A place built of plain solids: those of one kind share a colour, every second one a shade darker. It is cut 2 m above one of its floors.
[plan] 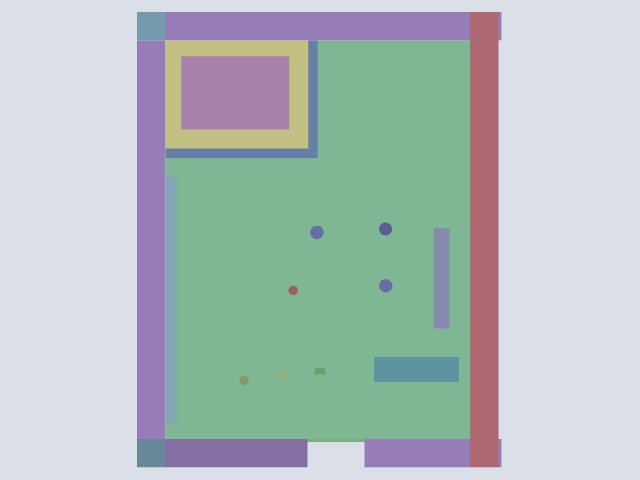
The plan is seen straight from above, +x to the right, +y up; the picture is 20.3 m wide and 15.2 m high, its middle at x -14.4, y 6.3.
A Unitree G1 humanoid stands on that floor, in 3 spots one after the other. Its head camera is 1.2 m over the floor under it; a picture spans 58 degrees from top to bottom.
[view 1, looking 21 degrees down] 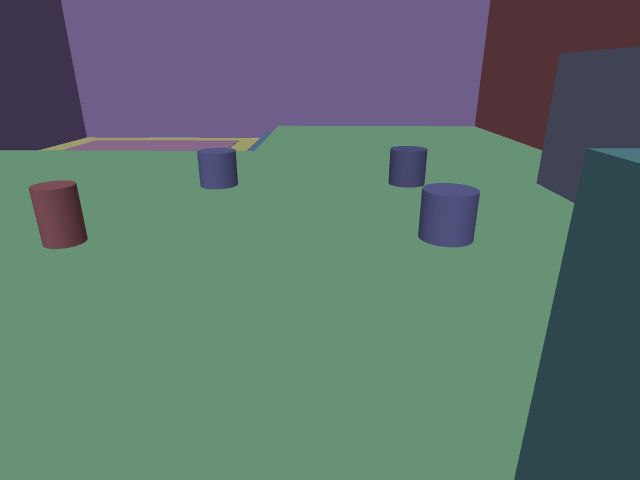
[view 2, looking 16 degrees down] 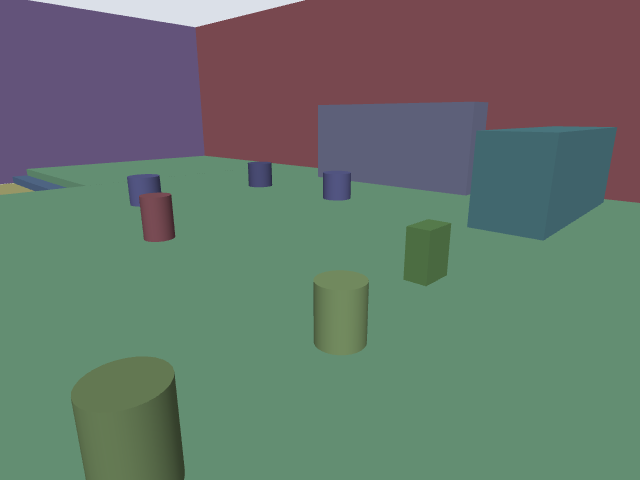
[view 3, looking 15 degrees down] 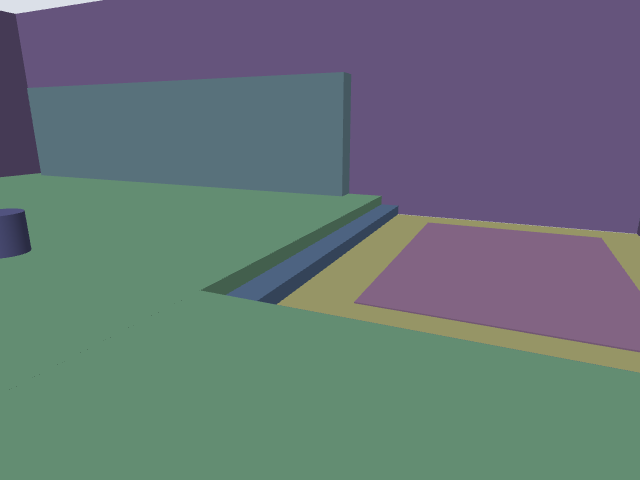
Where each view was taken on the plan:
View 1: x -13.25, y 1.65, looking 91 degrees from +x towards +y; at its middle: floor_main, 3.35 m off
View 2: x -17.25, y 0.60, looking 43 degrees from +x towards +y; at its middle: floor_main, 4.35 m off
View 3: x -12.07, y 10.95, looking -156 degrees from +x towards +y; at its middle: floor_main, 5.21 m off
